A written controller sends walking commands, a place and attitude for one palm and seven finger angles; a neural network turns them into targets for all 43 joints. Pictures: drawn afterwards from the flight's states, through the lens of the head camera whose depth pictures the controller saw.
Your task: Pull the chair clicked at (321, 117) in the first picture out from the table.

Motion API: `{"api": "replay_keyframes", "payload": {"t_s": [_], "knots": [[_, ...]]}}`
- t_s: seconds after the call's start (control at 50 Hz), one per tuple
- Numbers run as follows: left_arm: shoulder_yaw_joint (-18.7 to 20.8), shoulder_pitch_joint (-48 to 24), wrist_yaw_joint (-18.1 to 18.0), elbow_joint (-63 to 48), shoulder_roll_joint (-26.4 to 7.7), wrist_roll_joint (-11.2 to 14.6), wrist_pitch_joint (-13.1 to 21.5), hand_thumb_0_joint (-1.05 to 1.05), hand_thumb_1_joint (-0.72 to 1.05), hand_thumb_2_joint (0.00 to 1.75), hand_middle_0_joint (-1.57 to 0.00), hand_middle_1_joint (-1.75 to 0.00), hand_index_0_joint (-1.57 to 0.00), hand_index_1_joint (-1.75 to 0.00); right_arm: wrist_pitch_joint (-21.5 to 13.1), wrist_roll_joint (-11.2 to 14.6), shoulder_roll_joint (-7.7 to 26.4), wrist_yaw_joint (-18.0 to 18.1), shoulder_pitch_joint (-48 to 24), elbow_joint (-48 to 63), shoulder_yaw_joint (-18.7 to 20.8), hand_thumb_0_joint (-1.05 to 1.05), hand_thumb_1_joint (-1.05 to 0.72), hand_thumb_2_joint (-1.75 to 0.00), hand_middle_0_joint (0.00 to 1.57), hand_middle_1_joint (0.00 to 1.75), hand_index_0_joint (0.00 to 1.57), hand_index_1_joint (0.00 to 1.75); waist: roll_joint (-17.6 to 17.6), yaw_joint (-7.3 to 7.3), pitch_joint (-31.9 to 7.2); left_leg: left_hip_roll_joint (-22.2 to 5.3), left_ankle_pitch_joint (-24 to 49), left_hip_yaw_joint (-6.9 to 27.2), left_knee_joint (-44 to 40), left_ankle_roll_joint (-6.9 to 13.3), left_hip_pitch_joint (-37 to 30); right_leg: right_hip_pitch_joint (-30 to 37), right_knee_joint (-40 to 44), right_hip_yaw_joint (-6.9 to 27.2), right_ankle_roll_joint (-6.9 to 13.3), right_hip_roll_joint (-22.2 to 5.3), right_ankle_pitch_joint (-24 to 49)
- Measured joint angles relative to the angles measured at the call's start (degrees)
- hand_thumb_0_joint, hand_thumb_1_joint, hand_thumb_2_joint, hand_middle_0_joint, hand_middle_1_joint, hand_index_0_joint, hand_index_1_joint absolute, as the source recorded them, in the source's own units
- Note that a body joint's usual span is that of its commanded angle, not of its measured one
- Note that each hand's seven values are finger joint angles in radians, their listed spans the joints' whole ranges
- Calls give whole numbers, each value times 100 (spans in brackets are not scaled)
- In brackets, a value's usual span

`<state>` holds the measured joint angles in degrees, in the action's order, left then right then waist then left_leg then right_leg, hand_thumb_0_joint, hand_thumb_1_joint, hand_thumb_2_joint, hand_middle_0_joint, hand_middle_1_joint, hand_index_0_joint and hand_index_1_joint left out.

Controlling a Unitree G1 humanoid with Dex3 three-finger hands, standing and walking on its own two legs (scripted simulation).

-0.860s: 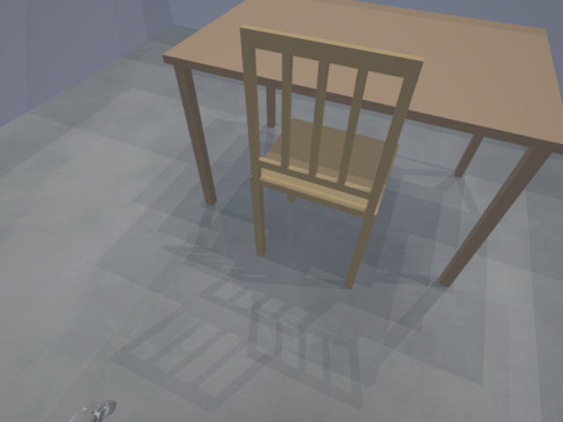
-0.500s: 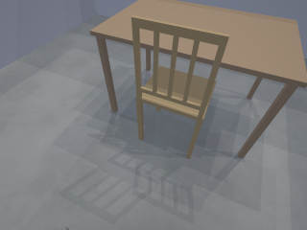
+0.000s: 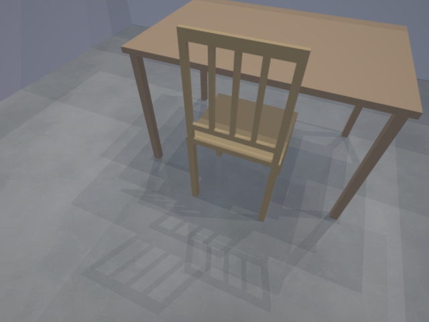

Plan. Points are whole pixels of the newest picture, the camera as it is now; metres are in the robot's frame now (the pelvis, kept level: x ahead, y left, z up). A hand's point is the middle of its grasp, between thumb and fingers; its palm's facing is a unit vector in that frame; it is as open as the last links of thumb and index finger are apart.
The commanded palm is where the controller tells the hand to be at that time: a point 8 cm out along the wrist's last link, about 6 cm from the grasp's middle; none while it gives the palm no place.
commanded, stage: look at it before walking up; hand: left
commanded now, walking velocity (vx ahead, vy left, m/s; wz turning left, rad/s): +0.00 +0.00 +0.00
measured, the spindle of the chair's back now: (235, 98) +0.84 -0.03 -0.06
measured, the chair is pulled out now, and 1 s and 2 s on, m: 0.00 0.00 0.00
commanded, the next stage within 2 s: turn to face it in 0.58 s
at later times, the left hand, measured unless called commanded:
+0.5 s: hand out of the picture +0.07 +0.24 -0.16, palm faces -0.02 -0.95 -0.33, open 7.4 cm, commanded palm none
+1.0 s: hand out of the picture +0.06 +0.21 -0.17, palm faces -0.10 -0.95 -0.28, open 7.4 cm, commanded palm none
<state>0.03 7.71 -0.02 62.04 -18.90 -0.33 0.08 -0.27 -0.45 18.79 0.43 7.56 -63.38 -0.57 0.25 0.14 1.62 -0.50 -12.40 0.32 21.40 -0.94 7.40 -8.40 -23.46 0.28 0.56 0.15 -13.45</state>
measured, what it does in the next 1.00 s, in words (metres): stands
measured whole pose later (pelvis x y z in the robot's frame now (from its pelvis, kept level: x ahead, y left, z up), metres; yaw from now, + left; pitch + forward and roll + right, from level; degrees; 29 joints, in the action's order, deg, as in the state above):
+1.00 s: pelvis -0.01 +0.00 -0.01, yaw -7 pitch -1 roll +1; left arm 1.5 11.2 0.2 58.5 -15.6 -0.7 -3.1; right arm 1.4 -0.6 13.9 1.5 8.5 -58.3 0.7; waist -0.8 -0.6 3.4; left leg -2.7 -16.3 -6.0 28.6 -1.4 11.2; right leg -15.8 -32.8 6.4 0.9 2.7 -15.7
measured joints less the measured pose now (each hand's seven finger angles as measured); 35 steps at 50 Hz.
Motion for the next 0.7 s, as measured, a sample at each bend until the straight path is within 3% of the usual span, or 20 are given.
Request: {"api": "replay_keyframes", "payload": {"t_s": [0.7], "knots": [[19,61,3,87,7,-6,10,1,91,90,-20,-30,-21,-30,-17,5,-23,13,-5,-70,-11,0,-90,-90,20,30,21,30,-26,-15,-8,-31,81,-18,-165,-12,-76,85,205,17,4,29,112]]}}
